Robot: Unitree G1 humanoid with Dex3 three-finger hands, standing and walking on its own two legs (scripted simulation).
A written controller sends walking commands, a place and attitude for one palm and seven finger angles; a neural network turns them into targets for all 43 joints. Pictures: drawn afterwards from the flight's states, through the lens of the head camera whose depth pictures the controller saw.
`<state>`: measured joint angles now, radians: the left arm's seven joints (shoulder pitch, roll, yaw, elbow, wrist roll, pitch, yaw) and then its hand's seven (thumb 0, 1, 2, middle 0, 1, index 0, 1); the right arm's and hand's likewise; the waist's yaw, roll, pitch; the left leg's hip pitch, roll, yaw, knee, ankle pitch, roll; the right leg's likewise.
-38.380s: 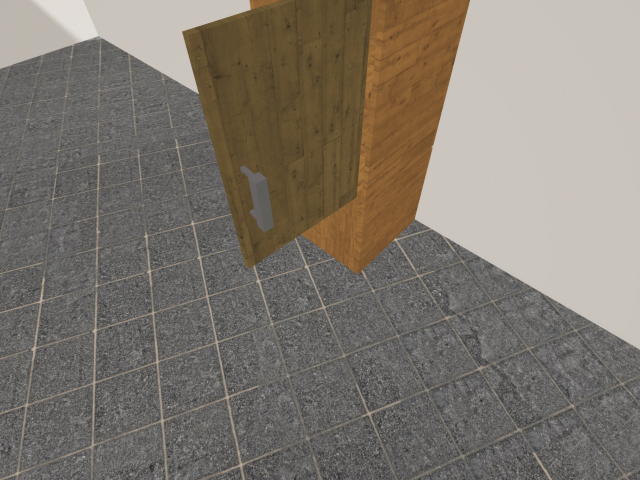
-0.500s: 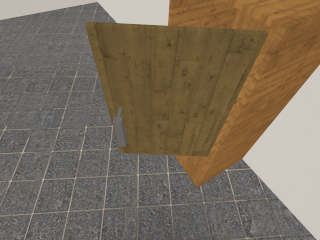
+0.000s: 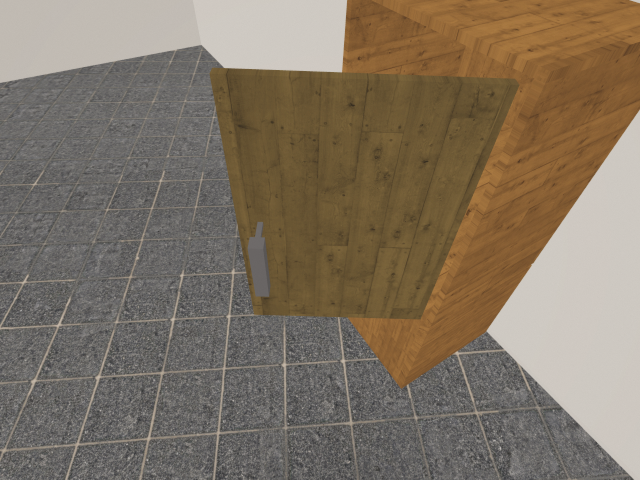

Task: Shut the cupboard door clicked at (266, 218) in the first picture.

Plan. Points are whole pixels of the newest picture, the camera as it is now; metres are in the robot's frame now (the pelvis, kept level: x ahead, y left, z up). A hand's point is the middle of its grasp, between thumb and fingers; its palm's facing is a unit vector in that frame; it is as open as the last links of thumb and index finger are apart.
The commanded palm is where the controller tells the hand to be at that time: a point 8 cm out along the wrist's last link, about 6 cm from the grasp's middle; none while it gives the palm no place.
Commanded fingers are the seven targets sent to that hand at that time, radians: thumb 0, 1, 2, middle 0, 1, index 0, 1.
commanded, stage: look again from close up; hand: left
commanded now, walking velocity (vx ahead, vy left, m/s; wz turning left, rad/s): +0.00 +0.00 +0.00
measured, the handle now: (261, 259) +0.51 +0.15 -0.10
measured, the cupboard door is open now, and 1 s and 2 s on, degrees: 57 57 57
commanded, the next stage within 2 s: shuffle to correct the standing spot in 0.56 s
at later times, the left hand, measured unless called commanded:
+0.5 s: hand out of the picture -0.01 +0.13 -0.17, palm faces +0.02 -0.99 -0.17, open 7.4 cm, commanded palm none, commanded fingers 0.00 0.90 0.90 -0.20 -0.30 -0.20 -0.30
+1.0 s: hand out of the picture -0.02 +0.12 -0.18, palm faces +0.05 -0.99 -0.15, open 7.4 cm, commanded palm none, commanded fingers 0.00 0.90 0.90 -0.20 -0.30 -0.20 -0.30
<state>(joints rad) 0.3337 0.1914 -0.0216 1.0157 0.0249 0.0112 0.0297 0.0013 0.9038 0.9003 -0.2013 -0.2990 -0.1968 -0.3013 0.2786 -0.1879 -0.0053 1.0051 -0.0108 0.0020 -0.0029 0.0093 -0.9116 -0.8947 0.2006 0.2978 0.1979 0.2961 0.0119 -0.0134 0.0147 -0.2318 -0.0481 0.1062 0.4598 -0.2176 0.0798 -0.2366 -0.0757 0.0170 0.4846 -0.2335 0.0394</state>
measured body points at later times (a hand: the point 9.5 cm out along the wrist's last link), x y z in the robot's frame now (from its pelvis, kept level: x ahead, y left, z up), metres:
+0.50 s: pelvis +0.00 -0.03 +0.00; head -0.01 -0.02 +0.45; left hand -0.01 +0.19 -0.16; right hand +0.01 -0.25 -0.15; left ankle +0.02 +0.07 -0.74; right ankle +0.02 -0.16 -0.74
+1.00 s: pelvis +0.03 -0.04 +0.00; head +0.03 -0.03 +0.45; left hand -0.02 +0.17 -0.17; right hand +0.00 -0.26 -0.16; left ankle +0.02 +0.07 -0.74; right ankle +0.02 -0.16 -0.74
